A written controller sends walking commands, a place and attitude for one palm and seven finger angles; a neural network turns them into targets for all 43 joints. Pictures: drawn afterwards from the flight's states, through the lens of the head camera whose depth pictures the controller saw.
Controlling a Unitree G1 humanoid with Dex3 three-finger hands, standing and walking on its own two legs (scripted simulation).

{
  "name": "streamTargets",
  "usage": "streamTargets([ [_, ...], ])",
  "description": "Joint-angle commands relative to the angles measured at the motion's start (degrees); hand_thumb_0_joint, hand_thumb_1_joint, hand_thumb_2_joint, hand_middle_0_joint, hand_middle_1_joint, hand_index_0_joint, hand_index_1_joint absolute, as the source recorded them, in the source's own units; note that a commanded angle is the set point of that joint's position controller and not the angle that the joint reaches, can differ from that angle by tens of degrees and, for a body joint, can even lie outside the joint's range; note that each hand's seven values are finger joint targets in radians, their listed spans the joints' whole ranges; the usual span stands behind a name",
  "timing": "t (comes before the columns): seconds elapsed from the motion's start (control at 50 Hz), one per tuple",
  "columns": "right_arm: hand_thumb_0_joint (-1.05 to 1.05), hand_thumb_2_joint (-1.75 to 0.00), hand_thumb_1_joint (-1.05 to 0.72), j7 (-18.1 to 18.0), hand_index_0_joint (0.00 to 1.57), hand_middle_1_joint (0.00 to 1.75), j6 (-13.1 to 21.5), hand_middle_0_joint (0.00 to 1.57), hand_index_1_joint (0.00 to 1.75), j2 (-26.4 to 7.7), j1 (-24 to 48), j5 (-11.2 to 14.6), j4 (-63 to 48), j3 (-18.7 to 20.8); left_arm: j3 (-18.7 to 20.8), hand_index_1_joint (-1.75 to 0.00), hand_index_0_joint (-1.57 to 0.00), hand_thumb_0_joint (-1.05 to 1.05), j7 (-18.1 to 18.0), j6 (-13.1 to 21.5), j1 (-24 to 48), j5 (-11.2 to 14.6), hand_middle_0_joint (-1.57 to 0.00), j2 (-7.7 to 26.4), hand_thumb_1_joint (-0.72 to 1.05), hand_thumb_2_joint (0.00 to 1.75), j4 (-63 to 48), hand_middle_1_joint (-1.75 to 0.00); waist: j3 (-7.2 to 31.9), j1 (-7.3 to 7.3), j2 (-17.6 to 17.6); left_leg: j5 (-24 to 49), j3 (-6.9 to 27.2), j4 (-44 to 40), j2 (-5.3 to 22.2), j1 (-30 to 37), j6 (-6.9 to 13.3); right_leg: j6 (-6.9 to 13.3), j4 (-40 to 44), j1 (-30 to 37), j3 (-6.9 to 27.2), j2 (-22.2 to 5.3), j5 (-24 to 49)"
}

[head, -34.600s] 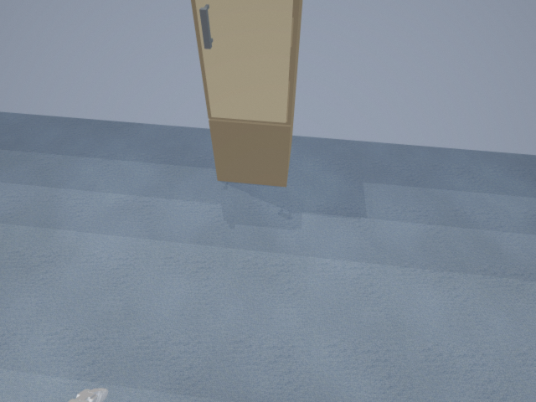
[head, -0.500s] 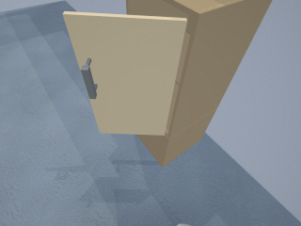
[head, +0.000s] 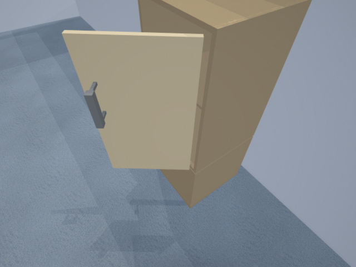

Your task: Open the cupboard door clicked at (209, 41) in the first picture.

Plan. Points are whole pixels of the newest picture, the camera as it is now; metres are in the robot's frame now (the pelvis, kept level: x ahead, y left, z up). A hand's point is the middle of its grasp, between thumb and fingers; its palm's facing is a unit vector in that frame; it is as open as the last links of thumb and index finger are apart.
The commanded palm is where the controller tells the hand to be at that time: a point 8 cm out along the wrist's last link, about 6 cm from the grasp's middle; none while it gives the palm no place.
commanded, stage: come to a stop and stand still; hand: left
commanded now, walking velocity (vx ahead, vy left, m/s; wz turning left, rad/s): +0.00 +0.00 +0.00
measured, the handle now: (97, 105) +0.53 +0.27 +0.05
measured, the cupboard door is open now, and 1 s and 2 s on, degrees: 53 53 53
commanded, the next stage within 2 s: look again from close up in 0.30 s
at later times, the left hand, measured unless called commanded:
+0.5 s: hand out of the picture -0.03 +0.14 -0.18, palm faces +0.04 -0.98 -0.17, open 7.4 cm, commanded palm none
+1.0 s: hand out of the picture +0.06 +0.25 -0.15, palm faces +0.03 -0.95 -0.30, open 7.4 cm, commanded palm none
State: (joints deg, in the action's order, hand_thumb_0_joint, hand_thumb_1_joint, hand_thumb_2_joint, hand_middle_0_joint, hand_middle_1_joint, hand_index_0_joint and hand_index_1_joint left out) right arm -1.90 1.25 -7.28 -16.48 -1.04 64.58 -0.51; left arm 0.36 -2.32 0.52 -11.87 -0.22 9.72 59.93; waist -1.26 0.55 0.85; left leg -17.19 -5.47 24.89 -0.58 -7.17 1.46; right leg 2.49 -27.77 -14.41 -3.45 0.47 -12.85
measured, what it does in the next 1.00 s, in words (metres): stands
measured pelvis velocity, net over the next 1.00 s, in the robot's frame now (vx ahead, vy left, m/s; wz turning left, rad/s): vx -0.02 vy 0.02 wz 0.02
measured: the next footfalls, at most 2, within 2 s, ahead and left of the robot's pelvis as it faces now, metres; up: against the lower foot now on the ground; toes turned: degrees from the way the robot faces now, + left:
none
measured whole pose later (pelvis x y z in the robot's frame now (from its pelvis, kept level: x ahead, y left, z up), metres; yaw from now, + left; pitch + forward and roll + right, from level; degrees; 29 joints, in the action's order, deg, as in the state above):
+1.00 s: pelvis -0.02 +0.02 +0.00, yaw +1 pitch -3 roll +0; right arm -0.3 1.0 -16.3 -11.0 -1.4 59.4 -0.2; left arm 0.1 -0.9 0.9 -10.2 -0.6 16.4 58.5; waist -0.3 0.3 -0.3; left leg -15.1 -4.6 23.9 -1.9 -6.4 3.3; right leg 0.8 -23.6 -11.7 -4.2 -0.8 -9.3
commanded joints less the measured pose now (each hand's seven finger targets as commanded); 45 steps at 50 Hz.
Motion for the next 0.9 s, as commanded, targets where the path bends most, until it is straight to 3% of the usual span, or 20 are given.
streamTargets([
  [0.0,0.0,-0.9,-0.9,-0.21,0.2,0.3,0.41,0.2,0.3,-4.9,-3.71,0.2,-0.97,0.69,0.43,-0.3,-0.2,0.0,0.17,0.61,-4.89,-0.35,-0.2,4.25,0.9,0.9,-0.69,-0.3,-1.78,-0.73,-1.12,7.09,6.32,-6.39,6.98,-5.0,0.44,0.54,5.63,4.06,7.57,-7.08,9.24],
  [0.28,0.0,-0.9,-0.9,-0.27,0.2,0.3,0.09,0.2,0.3,-4.48,-4.9,0.42,0.37,0.08,-0.25,-0.3,-0.2,0.0,0.27,1.22,-8.93,-0.28,-0.2,3.69,0.9,0.9,2.42,-0.3,-3.19,-0.61,0.47,4.14,5.61,-6.68,6.41,-4.05,0.18,0.51,9.79,3.35,8.32,-7.14,3.76],
  [0.36,0.0,-0.9,-0.9,-0.35,0.2,0.3,0.25,0.2,0.3,-4.15,-5.6,0.34,0.61,-0.03,-0.26,-0.3,-0.2,0.0,0.22,1.33,-9.89,-0.17,-0.2,3.32,0.9,0.9,2.87,-0.3,-3.01,-0.72,-1.13,4.78,5.8,-6.64,6.39,-4.33,0.09,0.73,9.41,3.57,8.2,-7.07,3.98],
  [0.38,0.0,-0.9,-0.9,0.29,0.2,0.3,-0.5,0.2,0.3,-11.81,0.09,0.08,-6.89,1.4,-0.34,-0.3,-0.2,0.0,-0.07,2.03,-9.05,-1.08,-0.2,12.61,0.9,0.9,-1.58,-0.3,-10.73,0.83,-0.65,6.36,7.99,-4.66,3.31,-7.61,-0.34,-0.84,7.72,-0.42,7.82,-5.08,2.03],
  [0.4,0.0,-0.9,-0.9,-0.11,0.2,0.3,0.61,0.2,0.3,-9.89,-1.21,-0.27,-7.35,2.38,0.92,-0.3,-0.2,0.0,-0.27,2.27,-10.38,-0.69,-0.2,8.61,0.9,0.9,-0.91,-0.3,-2.05,-0.76,-2.09,2.53,7.01,0.57,4.57,-7.9,0.1,0.28,7.31,1.37,10.46,-8.42,-4.09],
  [0.42,0.0,-0.9,-0.9,-0.26,0.2,0.3,0.93,0.2,0.3,-9.9,-2.34,-0.06,-7.25,2.86,1.02,-0.3,-0.2,0.0,-0.21,2.73,-9.54,-0.92,-0.2,9.85,0.9,0.9,-1.95,-0.3,4.94,0.47,-3.11,3.45,7.08,3.25,3.68,-4.94,0.54,2.0,8.67,3.54,12.84,-9.93,-2.96],
  [0.44,0.0,-0.9,-0.9,-0.35,0.2,0.3,0.86,0.2,0.3,-9.57,-3.59,0.09,-7.26,3.27,1.6,-0.3,-0.2,0.0,-0.12,2.83,-8.66,-1.02,-0.2,9.89,0.9,0.9,-2.79,-0.3,6.42,0.77,-0.5,1.77,6.25,4.72,3.02,-5.36,0.51,2.37,10.56,4.0,13.72,-11.0,-5.12],
  [0.48,0.0,-0.9,-0.9,0.0,0.2,0.3,0.43,0.2,0.3,-9.12,-4.07,-0.02,-7.75,3.16,1.91,-0.3,-0.2,0.0,-0.22,2.72,-7.52,-0.97,-0.2,9.53,0.9,0.9,-3.58,-0.3,2.61,0.85,4.92,1.32,5.68,5.48,2.72,-7.48,1.03,2.99,12.66,2.54,13.81,-11.49,-6.94],
  [0.52,0.0,-0.9,-0.9,0.03,0.2,0.3,0.67,0.2,0.3,-10.58,-3.6,0.09,-7.82,3.61,2.49,-0.3,-0.2,0.0,-0.15,2.89,-5.98,-0.84,-0.2,10.24,0.9,0.9,-3.64,-0.3,-0.7,1.22,2.37,3.74,6.65,3.77,3.84,-6.56,1.32,3.67,11.82,-0.61,12.48,-11.0,-5.27],
  [0.56,0.0,-0.9,-0.9,-0.04,0.2,0.3,0.87,0.2,0.3,-11.58,-2.96,0.08,-7.86,3.67,2.66,-0.3,-0.2,0.0,-0.08,2.86,-5.05,-0.68,-0.2,10.73,0.9,0.9,-3.93,-0.3,-1.43,0.84,-0.77,5.67,7.37,1.33,4.78,-6.6,1.47,3.28,9.6,0.51,10.3,-9.44,-0.53],
  [0.58,0.0,-0.9,-0.9,0.09,0.2,0.3,0.84,0.2,0.3,-10.9,-2.82,-0.07,-7.9,3.26,2.36,-0.3,-0.2,0.0,-0.04,2.61,-5.54,-0.71,-0.2,9.87,0.9,0.9,-3.92,-0.3,-1.23,0.3,-0.19,6.47,7.02,0.32,5.02,-6.65,1.66,2.76,8.67,2.06,9.1,-8.59,2.46],
  [0.66,0.0,-0.9,-0.9,0.11,0.2,0.3,1.11,0.2,0.3,-14.65,0.73,-0.07,-8.69,3.29,2.48,-0.3,-0.2,0.0,0.29,2.37,-3.07,-0.37,-0.2,12.15,0.9,0.9,-4.3,-0.3,-1.36,-0.44,-3.01,10.05,8.75,-2.81,6.71,-7.4,1.72,1.79,5.8,4.86,6.76,-7.72,8.68],
  [0.68,0.0,-0.9,-0.9,0.26,0.2,0.3,1.05,0.2,0.3,-13.93,1.23,-0.19,-8.68,2.91,2.18,-0.3,-0.2,0.0,0.38,2.05,-3.29,-0.5,-0.2,11.37,0.9,0.9,-4.36,-0.3,-1.55,-0.86,-2.33,10.17,8.41,-3.32,6.82,-7.63,1.76,1.47,5.87,5.54,6.28,-7.37,8.79],
  [0.82,0.0,-0.9,-0.9,0.82,0.2,0.3,0.74,0.2,0.3,-17.37,4.86,-0.23,-8.98,2.6,1.82,-0.3,-0.2,0.0,0.91,1.5,0.7,-0.43,-0.2,13.98,0.9,0.9,-4.9,-0.3,-1.78,-0.71,-0.8,6.67,9.26,-6.85,7.25,-7.14,1.43,0.3,7.23,5.85,6.42,-7.46,5.14],
  [0.88,0.0,-0.9,-0.9,1.03,0.2,0.3,0.77,0.2,0.3,-18.09,5.84,-0.21,-8.8,2.53,1.64,-0.3,-0.2,0.0,1.0,1.37,1.55,-0.56,-0.2,14.45,0.9,0.9,-5.01,-0.3,-1.05,-0.8,-1.52,6.17,9.55,-8.21,7.54,-6.45,1.41,0.01,7.5,6.3,6.21,-7.41,5.04],
])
